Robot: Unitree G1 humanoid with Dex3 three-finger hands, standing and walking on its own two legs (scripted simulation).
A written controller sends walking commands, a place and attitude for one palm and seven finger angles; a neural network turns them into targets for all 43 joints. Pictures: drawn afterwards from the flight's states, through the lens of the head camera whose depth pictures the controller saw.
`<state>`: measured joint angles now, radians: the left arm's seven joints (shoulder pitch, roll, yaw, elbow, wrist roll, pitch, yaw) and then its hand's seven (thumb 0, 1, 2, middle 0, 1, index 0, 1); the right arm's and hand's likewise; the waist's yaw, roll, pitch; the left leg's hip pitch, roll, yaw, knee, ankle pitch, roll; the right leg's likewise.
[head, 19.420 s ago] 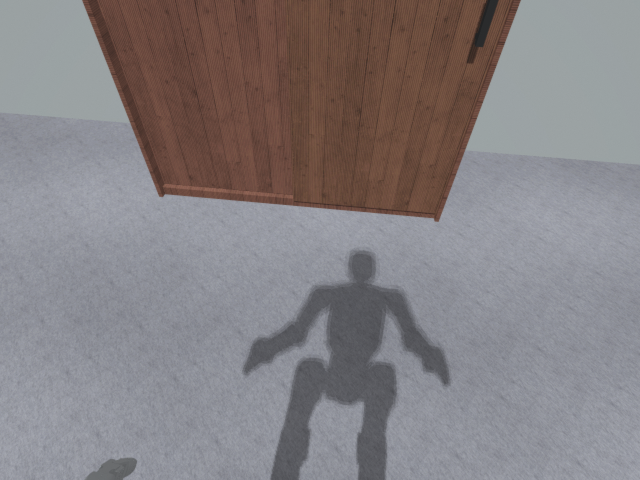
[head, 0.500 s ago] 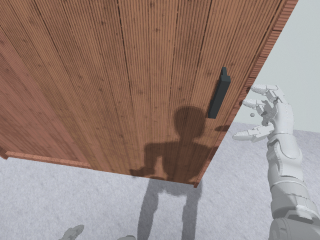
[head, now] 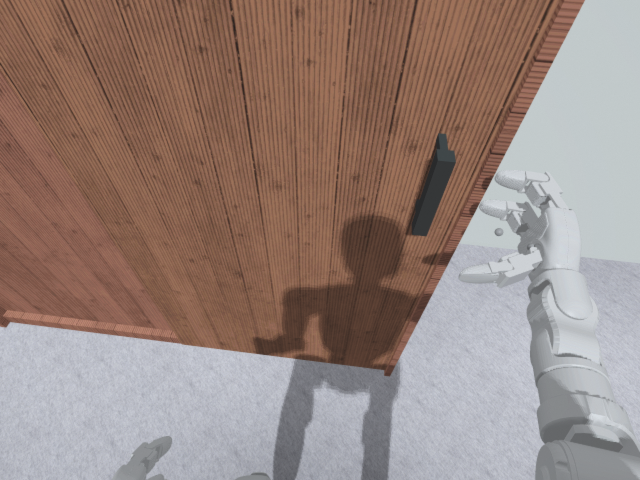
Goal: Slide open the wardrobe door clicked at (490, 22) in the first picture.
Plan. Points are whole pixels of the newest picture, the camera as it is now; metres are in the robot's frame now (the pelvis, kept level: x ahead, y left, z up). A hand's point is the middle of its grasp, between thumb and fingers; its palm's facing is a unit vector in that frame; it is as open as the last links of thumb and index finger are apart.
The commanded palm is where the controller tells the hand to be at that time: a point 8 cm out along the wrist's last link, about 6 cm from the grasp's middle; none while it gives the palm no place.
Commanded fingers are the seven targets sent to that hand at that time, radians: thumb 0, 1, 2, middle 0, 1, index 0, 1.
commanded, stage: move the hooked fingers beside the handle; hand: right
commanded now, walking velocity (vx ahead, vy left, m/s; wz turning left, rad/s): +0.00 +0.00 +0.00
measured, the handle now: (430, 186) +0.48 -0.10 +0.10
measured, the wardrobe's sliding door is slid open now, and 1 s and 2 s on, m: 0.00 0.00 0.00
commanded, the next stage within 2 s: feel for the door with the fingertips in 0.04 s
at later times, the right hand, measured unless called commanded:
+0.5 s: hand (461, 224) +0.42 -0.13 +0.10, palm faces +0.02 +1.00 +0.01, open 14.0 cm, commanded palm +0.38 -0.18 +0.10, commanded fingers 0.00 0.50 -0.30 0.30 1.20 0.30 1.20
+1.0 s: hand (462, 212) +0.44 -0.14 +0.10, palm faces +0.05 +1.00 +0.00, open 13.8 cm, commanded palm +0.41 -0.18 +0.10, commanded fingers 0.00 0.50 -0.30 0.30 1.20 0.30 1.20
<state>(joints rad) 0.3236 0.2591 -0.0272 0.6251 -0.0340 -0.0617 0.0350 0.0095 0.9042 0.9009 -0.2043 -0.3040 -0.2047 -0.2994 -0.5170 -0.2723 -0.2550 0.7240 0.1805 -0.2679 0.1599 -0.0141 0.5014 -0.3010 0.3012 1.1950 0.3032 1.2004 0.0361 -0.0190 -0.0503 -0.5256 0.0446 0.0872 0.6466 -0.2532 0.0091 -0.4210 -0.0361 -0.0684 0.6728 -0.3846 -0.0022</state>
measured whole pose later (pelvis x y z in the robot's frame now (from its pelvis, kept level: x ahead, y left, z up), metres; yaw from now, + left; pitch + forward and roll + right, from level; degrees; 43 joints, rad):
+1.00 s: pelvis -0.01 +0.01 +0.00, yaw +0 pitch +9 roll +0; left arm 0.34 0.26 -0.02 0.66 -0.02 -0.06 0.02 0.01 0.91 0.90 -0.20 -0.30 -0.20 -0.30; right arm -0.68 -0.23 -0.22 0.89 0.14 -0.31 0.07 -0.01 0.50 -0.30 0.34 1.23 0.32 1.22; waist 0.05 -0.02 -0.05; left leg -0.57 0.05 0.09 0.67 -0.26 0.02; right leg -0.47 -0.04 -0.06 0.69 -0.38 0.01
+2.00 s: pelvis +0.00 +0.01 +0.00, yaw +0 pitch +9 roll +0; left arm 0.32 0.24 -0.01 0.64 -0.01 -0.06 0.00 0.01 0.91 0.90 -0.20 -0.30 -0.20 -0.30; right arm -0.57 -0.15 -0.15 0.73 0.12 -0.28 -0.01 -0.01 0.50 -0.30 0.30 1.20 0.30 1.20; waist 0.05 -0.02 -0.05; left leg -0.54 0.04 0.08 0.66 -0.26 0.02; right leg -0.43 -0.04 -0.07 0.67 -0.39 0.00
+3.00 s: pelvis +0.00 +0.01 +0.00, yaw +0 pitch +8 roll -1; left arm 0.32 0.24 -0.02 0.65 0.00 -0.08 0.00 0.01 0.91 0.90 -0.20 -0.30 -0.20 -0.30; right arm -0.61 -0.11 -0.12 0.76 0.10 -0.28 -0.06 -0.01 0.48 -0.31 0.30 1.20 0.31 1.20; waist 0.05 -0.02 -0.04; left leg -0.54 0.04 0.08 0.65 -0.25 0.02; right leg -0.42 -0.04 -0.07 0.65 -0.37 0.01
